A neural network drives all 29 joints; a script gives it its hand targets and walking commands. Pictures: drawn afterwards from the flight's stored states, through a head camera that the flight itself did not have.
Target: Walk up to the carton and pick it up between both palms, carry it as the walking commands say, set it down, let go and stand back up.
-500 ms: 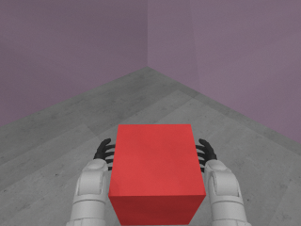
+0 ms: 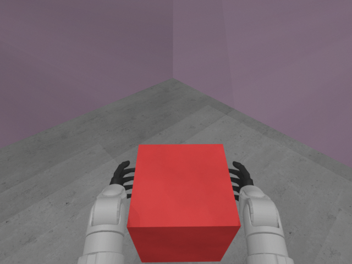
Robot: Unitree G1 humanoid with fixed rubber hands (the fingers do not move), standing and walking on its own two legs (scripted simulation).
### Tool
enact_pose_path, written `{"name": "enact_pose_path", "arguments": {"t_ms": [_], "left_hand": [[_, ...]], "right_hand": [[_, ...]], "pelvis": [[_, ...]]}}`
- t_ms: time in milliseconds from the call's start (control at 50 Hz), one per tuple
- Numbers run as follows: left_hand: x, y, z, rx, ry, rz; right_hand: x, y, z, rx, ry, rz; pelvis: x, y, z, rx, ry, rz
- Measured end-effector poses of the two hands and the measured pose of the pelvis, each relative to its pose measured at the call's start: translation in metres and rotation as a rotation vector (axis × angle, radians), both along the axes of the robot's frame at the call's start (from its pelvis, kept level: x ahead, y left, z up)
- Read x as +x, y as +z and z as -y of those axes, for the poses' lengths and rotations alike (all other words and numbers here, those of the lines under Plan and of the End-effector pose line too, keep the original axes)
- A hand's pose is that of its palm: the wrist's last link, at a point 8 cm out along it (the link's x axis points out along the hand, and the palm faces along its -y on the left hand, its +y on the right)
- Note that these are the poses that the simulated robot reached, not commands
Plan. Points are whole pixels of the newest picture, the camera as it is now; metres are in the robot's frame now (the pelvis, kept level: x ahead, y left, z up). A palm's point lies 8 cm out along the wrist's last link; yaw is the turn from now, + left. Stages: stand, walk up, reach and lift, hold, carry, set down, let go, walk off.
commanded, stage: hold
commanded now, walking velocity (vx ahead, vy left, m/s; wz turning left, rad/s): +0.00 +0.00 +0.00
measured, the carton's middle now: (181, 205) +0.29 +0.00 -0.02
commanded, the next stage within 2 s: carry in 0.50 s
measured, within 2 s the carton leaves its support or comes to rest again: neither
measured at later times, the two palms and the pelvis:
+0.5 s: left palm (117, 190) +0.29 +0.15 +0.05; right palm (245, 192) +0.28 -0.15 +0.05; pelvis +0.00 +0.00 +0.00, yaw +0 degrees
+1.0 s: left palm (101, 221) +0.21 +0.17 +0.05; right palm (235, 188) +0.28 -0.12 +0.06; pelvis +0.00 -0.05 -0.03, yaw +14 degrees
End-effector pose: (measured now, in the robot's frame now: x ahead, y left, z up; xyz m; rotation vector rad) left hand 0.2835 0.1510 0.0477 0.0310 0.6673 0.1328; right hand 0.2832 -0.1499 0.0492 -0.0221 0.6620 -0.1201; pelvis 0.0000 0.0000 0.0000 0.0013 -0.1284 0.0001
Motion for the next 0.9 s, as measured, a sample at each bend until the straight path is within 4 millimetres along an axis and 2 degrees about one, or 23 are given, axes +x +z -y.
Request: {"name": "enact_pose_path", "arguments": {"t_ms": [480,560,640,760,840,900], "left_hand": [[0.001,0.0,0.0,0.009,-0.006,-0.003],[0.006,-0.001,0.003,-0.002,0.0,0.016],[0.007,0.0,0.011,-0.017,0.016,0.045],[-0.004,0.008,0.022,-0.035,0.072,0.088],[-0.024,0.019,0.012,-0.052,0.151,0.106],[-0.042,0.022,-0.003,-0.071,0.221,0.128]], "right_hand": [[0.001,-0.001,0.0,-0.008,0.006,-0.003],[0.004,-0.002,0.003,-0.008,0.004,0.015],[0.007,-0.001,0.011,-0.002,0.001,0.045],[0.009,0.008,0.022,0.043,0.01,0.086],[0.01,0.021,0.009,0.066,0.057,0.099],[0.009,0.027,-0.008,0.071,0.114,0.116]], "pelvis": [[0.004,0.001,0.0,0.0,-0.002,-0.003],[0.003,-0.006,0.003,0.006,0.001,-0.083],[0.0,-0.013,0.014,-0.004,0.007,-0.141],[-0.002,-0.018,0.034,-0.026,0.085,-0.192],[-0.001,-0.018,0.039,-0.013,0.152,-0.207],[0.002,-0.025,0.039,-0.021,0.194,-0.213]]}}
